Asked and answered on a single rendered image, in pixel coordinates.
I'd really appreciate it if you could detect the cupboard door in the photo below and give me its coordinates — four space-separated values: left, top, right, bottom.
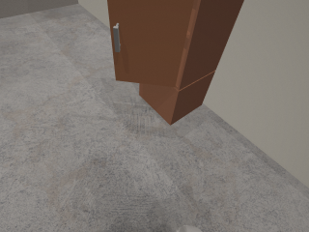
107 0 194 88

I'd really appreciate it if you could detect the handle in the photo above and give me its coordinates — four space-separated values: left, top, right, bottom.
113 23 121 52

